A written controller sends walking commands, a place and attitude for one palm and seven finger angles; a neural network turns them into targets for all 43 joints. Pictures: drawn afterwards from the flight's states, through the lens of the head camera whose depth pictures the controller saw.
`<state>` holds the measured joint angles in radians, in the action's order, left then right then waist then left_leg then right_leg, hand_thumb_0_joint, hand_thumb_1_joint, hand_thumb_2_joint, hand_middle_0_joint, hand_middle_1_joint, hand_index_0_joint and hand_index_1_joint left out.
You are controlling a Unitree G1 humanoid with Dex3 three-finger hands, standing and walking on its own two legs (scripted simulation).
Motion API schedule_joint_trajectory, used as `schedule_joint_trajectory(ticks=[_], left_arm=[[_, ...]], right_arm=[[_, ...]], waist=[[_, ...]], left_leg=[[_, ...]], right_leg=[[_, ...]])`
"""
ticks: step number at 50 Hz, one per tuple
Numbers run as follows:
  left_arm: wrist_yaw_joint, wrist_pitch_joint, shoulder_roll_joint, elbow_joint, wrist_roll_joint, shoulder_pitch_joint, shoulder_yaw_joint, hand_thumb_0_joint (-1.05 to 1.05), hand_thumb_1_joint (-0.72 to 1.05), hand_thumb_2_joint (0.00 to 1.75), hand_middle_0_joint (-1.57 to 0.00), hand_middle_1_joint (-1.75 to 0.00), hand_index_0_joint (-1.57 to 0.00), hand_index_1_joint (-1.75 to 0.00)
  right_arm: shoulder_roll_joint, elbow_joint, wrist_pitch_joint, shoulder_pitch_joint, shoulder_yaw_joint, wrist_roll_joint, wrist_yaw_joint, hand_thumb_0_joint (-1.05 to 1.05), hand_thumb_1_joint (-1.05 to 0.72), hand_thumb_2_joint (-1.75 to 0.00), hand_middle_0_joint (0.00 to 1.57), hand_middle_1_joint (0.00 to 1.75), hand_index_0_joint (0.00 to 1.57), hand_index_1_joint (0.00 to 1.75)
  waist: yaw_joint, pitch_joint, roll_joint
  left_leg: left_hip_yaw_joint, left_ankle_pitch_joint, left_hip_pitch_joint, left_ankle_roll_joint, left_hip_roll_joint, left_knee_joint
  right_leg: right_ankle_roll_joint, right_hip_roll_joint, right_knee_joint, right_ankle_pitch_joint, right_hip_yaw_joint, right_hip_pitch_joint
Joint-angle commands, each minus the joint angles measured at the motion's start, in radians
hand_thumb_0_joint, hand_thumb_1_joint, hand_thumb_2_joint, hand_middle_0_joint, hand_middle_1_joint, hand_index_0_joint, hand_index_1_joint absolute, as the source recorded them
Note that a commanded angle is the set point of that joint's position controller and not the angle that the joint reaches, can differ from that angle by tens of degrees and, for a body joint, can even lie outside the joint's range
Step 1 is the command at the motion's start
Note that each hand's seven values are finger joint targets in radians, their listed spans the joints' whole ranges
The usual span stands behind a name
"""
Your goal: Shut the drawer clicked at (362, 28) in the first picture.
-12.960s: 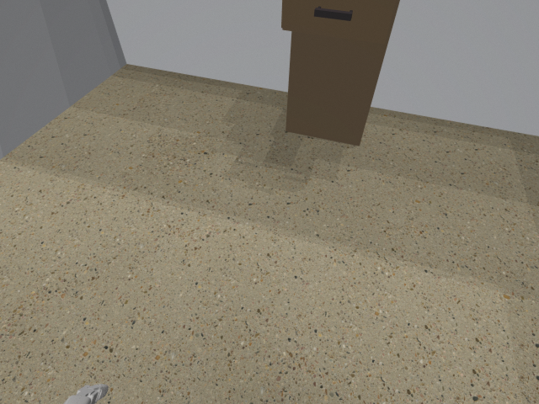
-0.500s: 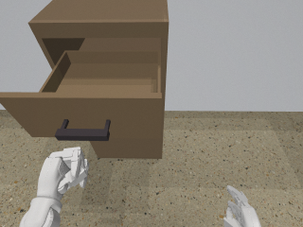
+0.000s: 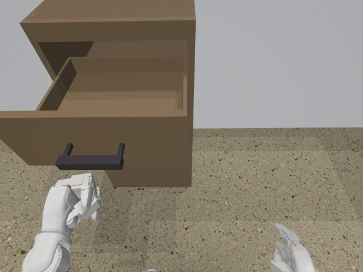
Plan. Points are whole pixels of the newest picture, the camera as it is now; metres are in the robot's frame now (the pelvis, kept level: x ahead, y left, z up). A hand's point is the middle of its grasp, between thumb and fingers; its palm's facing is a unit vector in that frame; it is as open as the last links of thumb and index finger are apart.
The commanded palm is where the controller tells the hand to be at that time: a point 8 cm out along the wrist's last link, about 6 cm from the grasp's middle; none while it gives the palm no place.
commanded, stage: push the drawer shut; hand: left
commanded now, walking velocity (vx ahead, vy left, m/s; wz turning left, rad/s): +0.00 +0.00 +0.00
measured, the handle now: (93, 154) +0.35 +0.22 +0.08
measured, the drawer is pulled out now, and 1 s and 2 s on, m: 0.29 0.24 0.12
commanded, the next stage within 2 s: none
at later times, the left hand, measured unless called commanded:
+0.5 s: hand (99, 187) +0.27 +0.18 +0.07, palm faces +0.05 -1.00 -0.04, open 3.2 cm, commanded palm +0.26 +0.24 +0.08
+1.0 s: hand (104, 165) +0.32 +0.18 +0.07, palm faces +0.04 -1.00 -0.04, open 3.0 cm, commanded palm +0.32 +0.24 +0.08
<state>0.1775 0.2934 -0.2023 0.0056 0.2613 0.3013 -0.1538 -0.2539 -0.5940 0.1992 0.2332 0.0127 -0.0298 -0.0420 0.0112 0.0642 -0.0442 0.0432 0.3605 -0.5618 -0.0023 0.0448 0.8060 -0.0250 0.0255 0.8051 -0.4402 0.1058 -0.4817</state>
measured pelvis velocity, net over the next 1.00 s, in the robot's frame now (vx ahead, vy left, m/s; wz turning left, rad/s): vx -0.03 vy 0.00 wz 0.01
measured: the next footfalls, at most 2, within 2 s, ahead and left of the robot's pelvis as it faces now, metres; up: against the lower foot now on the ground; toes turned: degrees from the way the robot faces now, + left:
none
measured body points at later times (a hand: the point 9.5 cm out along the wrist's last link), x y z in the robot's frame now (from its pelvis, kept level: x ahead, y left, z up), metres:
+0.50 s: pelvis +0.00 -0.01 +0.00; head +0.03 -0.02 +0.45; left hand +0.26 +0.23 +0.08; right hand +0.16 -0.25 -0.09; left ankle +0.03 +0.12 -0.70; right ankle -0.02 -0.10 -0.70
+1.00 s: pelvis -0.03 +0.00 +0.00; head +0.01 -0.01 +0.45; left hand +0.31 +0.24 +0.08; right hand +0.11 -0.25 -0.11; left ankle +0.03 +0.12 -0.70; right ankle -0.02 -0.10 -0.70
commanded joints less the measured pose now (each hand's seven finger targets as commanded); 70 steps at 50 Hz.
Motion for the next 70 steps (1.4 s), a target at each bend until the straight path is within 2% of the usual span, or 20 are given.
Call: schedule_joint_trajectory(ticks=[1, 5, 10, 12, 14, 19, 22, 29, 32, 35, 39, 42, 45, 52, 54, 57, 60, 62, 65, 70], left_arm=[[0.009, 0.083, -0.133, -0.226, 0.017, -0.127, -0.083, 0.00, 0.90, 0.90, -1.40, -1.60, -1.40, -1.60], [0.021, 0.077, -0.140, -0.217, 0.021, -0.100, -0.089, 0.00, 0.90, 0.90, -1.40, -1.60, -1.40, -1.60], [0.023, 0.068, -0.138, -0.174, 0.021, -0.223, -0.081, 0.00, 0.90, 0.90, -1.40, -1.60, -1.40, -1.60], [0.017, 0.061, -0.171, -0.128, 0.019, -0.245, -0.110, 0.00, 0.90, 0.90, -1.40, -1.60, -1.40, -1.60], [0.021, 0.060, -0.148, -0.119, 0.015, -0.306, -0.086, 0.00, 0.90, 0.90, -1.40, -1.60, -1.40, -1.60], [0.016, 0.053, -0.134, -0.098, 0.010, -0.359, -0.066, 0.00, 0.90, 0.90, -1.40, -1.60, -1.40, -1.60], [0.007, 0.059, -0.192, -0.052, 0.009, -0.396, -0.120, 0.00, 0.90, 0.90, -1.40, -1.60, -1.40, -1.60], [0.019, 0.078, -0.179, 0.021, 0.008, -0.616, -0.077, 0.00, 0.90, 0.90, -1.40, -1.60, -1.40, -1.60], [0.014, 0.080, -0.200, 0.076, 0.008, -0.697, -0.081, 0.00, 0.90, 0.90, -1.40, -1.60, -1.40, -1.60], [0.014, 0.088, -0.203, 0.106, 0.004, -0.782, -0.071, 0.00, 0.90, 0.90, -1.40, -1.60, -1.40, -1.60], [0.003, 0.091, -0.170, 0.154, -0.006, -0.848, -0.031, 0.00, 0.90, 0.90, -1.40, -1.60, -1.40, -1.60], [-0.011, 0.095, -0.258, 0.245, -0.015, -0.902, -0.097, 0.00, 0.90, 0.90, -1.40, -1.60, -1.40, -1.60], [-0.007, 0.103, -0.231, 0.276, -0.013, -0.975, -0.074, 0.00, 0.90, 0.90, -1.40, -1.60, -1.40, -1.60], [-0.015, 0.118, -0.255, 0.402, -0.030, -1.090, -0.078, 0.00, 0.90, 0.90, -1.40, -1.60, -1.40, -1.60], [-0.015, 0.128, -0.262, 0.406, -0.032, -1.127, -0.088, 0.00, 0.90, 0.90, -1.40, -1.60, -1.40, -1.60], [-0.017, 0.126, -0.276, 0.479, -0.039, -1.146, -0.099, 0.00, 0.90, 0.90, -1.40, -1.60, -1.40, -1.60], [-0.016, 0.132, -0.254, 0.504, -0.045, -1.224, -0.074, 0.00, 0.90, 0.90, -1.40, -1.60, -1.40, -1.60], [-0.021, 0.136, -0.299, 0.534, -0.049, -1.224, -0.119, 0.00, 0.90, 0.90, -1.40, -1.60, -1.40, -1.60], [-0.016, 0.144, -0.293, 0.538, -0.052, -1.249, -0.119, 0.00, 0.90, 0.90, -1.40, -1.60, -1.40, -1.60], [-0.014, 0.145, -0.311, 0.612, -0.055, -1.278, -0.144, 0.00, 0.90, 0.90, -1.40, -1.60, -1.40, -1.60]], right_arm=[[-0.111, 0.149, 0.059, -0.069, -0.041, -0.009, -0.012, 0.00, -0.90, -0.90, 0.20, 0.30, 0.20, 0.30], [-0.113, 0.152, 0.052, -0.071, -0.043, -0.011, -0.012, 0.00, -0.90, -0.90, 0.20, 0.30, 0.20, 0.30], [-0.115, 0.142, 0.046, -0.076, -0.039, -0.012, -0.018, 0.00, -0.90, -0.90, 0.20, 0.30, 0.20, 0.30], [-0.122, 0.133, 0.041, -0.072, -0.040, -0.010, -0.022, 0.00, -0.90, -0.90, 0.20, 0.30, 0.20, 0.30], [-0.117, 0.134, 0.037, -0.078, -0.036, -0.012, -0.022, 0.00, -0.90, -0.90, 0.20, 0.30, 0.20, 0.30], [-0.115, 0.133, 0.031, -0.072, -0.037, -0.011, -0.018, 0.00, -0.90, -0.90, 0.20, 0.30, 0.20, 0.30], [-0.127, 0.116, 0.023, -0.071, -0.039, -0.008, -0.022, 0.00, -0.90, -0.90, 0.20, 0.30, 0.20, 0.30], [-0.126, 0.085, 0.019, -0.077, -0.033, -0.017, -0.033, 0.00, -0.90, -0.90, 0.20, 0.30, 0.20, 0.30], [-0.135, 0.069, 0.016, -0.071, -0.032, -0.018, -0.041, 0.00, -0.90, -0.90, 0.20, 0.30, 0.20, 0.30], [-0.134, 0.060, 0.015, -0.069, -0.030, -0.020, -0.044, 0.00, -0.90, -0.90, 0.20, 0.30, 0.20, 0.30], [-0.133, 0.059, 0.012, -0.061, -0.027, -0.020, -0.040, 0.00, -0.90, -0.90, 0.20, 0.30, 0.20, 0.30], [-0.145, 0.041, 0.000, -0.050, -0.028, -0.020, -0.044, 0.00, -0.90, -0.90, 0.20, 0.30, 0.20, 0.30], [-0.138, 0.046, -0.004, -0.049, -0.024, -0.022, -0.039, 0.00, -0.90, -0.90, 0.20, 0.30, 0.20, 0.30], [-0.148, 0.032, -0.026, -0.011, -0.024, -0.020, -0.033, 0.00, -0.90, -0.90, 0.20, 0.30, 0.20, 0.30], [-0.148, 0.033, -0.031, -0.003, -0.028, -0.018, -0.030, 0.00, -0.90, -0.90, 0.20, 0.30, 0.20, 0.30], [-0.153, 0.027, -0.044, 0.019, -0.028, -0.016, -0.027, 0.00, -0.90, -0.90, 0.20, 0.30, 0.20, 0.30], [-0.152, 0.021, -0.051, 0.035, -0.031, -0.018, -0.024, 0.00, -0.90, -0.90, 0.20, 0.30, 0.20, 0.30], [-0.159, 0.012, -0.059, 0.054, -0.036, -0.012, -0.023, 0.00, -0.90, -0.90, 0.20, 0.30, 0.20, 0.30], [-0.156, 0.013, -0.067, 0.064, -0.039, -0.011, -0.017, 0.00, -0.90, -0.90, 0.20, 0.30, 0.20, 0.30], [-0.158, 0.010, -0.085, 0.087, -0.042, -0.008, -0.012, 0.00, -0.90, -0.90, 0.20, 0.30, 0.20, 0.30]], waist=[[0.005, 0.184, 0.014], [0.003, 0.193, 0.024], [0.018, 0.164, 0.025], [0.018, 0.165, 0.070], [0.016, 0.184, 0.024], [0.018, 0.225, 0.032], [0.020, 0.196, 0.081], [0.047, 0.190, 0.014], [0.062, 0.183, 0.066], [0.056, 0.211, 0.004], [0.061, 0.220, 0.020], [0.063, 0.190, 0.068], [0.060, 0.206, 0.016], [0.076, 0.206, 0.053], [0.070, 0.238, 0.009], [0.076, 0.229, 0.052], [0.088, 0.247, 0.014], [0.085, 0.270, 0.052], [0.080, 0.302, -0.005], [0.087, 0.288, 0.037]], left_leg=[[-0.037, -0.190, 0.161, 0.025, -0.040, -0.088], [-0.033, -0.209, 0.160, 0.027, -0.042, -0.083], [-0.040, -0.171, 0.154, 0.026, -0.042, -0.084], [-0.040, -0.171, 0.138, 0.030, -0.040, -0.081], [-0.039, -0.168, 0.155, 0.026, -0.044, -0.089], [-0.037, -0.224, 0.187, 0.028, -0.041, -0.092], [-0.040, -0.193, 0.156, 0.030, -0.039, -0.093], [-0.046, -0.108, 0.175, 0.028, -0.042, -0.102], [-0.054, -0.065, 0.161, 0.032, -0.036, -0.105], [-0.058, -0.051, 0.188, 0.027, -0.038, -0.116], [-0.065, -0.042, 0.198, 0.029, -0.039, -0.125], [-0.061, 0.004, 0.150, 0.031, -0.037, -0.122], [-0.060, 0.005, 0.168, 0.026, -0.041, -0.131], [-0.067, 0.022, 0.144, 0.029, -0.039, -0.132], [-0.065, 0.014, 0.167, 0.027, -0.041, -0.131], [-0.069, 0.012, 0.142, 0.029, -0.039, -0.129], [-0.069, -0.002, 0.169, 0.026, -0.038, -0.127], [-0.070, -0.027, 0.160, 0.031, -0.036, -0.118], [-0.065, -0.071, 0.184, 0.027, -0.037, -0.113], [-0.057, -0.083, 0.148, 0.029, -0.035, -0.101]], right_leg=[[0.024, -0.020, -0.135, 0.295, -0.060, 0.030], [0.027, -0.017, -0.137, 0.334, -0.066, 0.045], [0.028, -0.018, -0.145, 0.284, -0.068, 0.012], [0.031, -0.016, -0.152, 0.284, -0.078, 0.022], [0.027, -0.015, -0.147, 0.279, -0.076, 0.023], [0.029, -0.015, -0.138, 0.359, -0.069, 0.047], [0.031, -0.015, -0.151, 0.319, -0.078, 0.042], [0.028, -0.012, -0.174, 0.199, -0.090, -0.008], [0.032, -0.013, -0.189, 0.136, -0.098, -0.022], [0.023, -0.014, -0.183, 0.118, -0.093, -0.024], [0.023, -0.017, -0.185, 0.113, -0.085, -0.032], [0.028, -0.015, -0.206, 0.049, -0.109, -0.028], [0.021, -0.015, -0.200, 0.056, -0.104, -0.032], [0.023, -0.023, -0.195, 0.046, -0.102, -0.045], [0.020, -0.023, -0.188, 0.061, -0.102, -0.047], [0.021, -0.029, -0.183, 0.065, -0.095, -0.049], [0.018, -0.032, -0.171, 0.091, -0.088, -0.072], [0.021, -0.034, -0.169, 0.111, -0.089, -0.055], [0.016, -0.032, -0.160, 0.159, -0.088, -0.048], [0.020, -0.036, -0.155, 0.183, -0.091, -0.048]])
